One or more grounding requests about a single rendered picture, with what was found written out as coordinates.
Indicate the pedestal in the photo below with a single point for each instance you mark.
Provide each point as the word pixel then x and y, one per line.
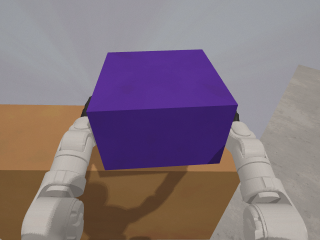
pixel 156 203

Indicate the right robot upper arm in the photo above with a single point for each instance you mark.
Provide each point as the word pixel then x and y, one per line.
pixel 272 221

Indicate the robot right hand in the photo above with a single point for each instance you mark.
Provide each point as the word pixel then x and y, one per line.
pixel 236 117

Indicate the robot left forearm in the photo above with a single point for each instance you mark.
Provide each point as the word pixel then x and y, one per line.
pixel 66 178

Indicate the robot left hand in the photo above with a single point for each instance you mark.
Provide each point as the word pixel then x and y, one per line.
pixel 84 114

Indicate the left robot upper arm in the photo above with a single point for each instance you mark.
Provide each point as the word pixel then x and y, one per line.
pixel 54 218

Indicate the robot right forearm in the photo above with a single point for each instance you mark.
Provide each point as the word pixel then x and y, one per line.
pixel 258 182

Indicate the carton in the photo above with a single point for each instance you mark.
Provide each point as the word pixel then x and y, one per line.
pixel 160 109

